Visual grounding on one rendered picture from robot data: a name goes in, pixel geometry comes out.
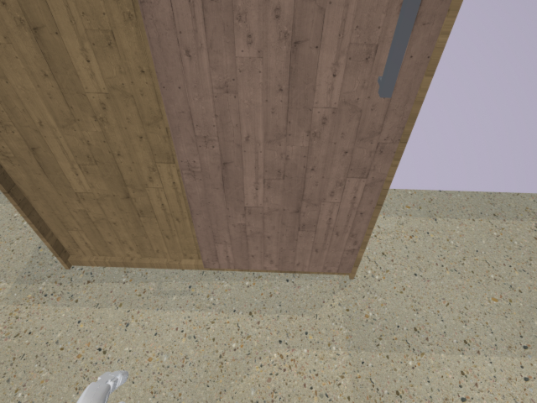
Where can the wardrobe door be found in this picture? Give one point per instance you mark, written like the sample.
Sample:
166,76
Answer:
83,130
282,139

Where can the handle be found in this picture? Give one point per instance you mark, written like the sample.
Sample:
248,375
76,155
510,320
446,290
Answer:
398,47

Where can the left robot hand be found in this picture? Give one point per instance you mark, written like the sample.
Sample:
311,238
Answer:
98,392

